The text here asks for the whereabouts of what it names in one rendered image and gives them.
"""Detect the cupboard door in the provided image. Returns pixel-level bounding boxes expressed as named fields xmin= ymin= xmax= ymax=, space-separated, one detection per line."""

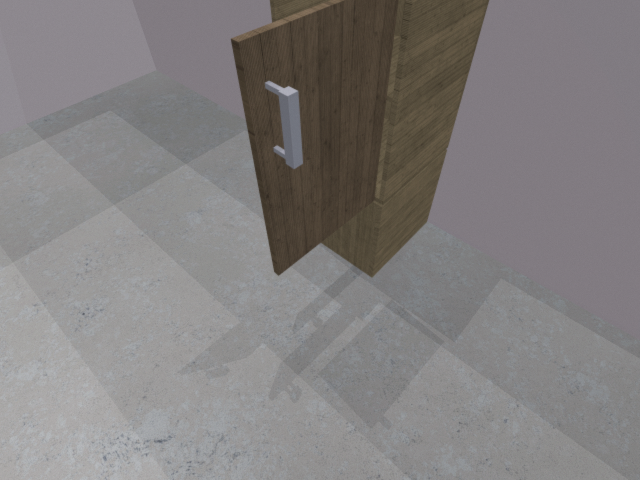
xmin=231 ymin=0 xmax=398 ymax=276

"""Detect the handle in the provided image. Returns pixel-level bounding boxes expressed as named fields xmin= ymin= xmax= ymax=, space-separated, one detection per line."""
xmin=265 ymin=81 xmax=303 ymax=169

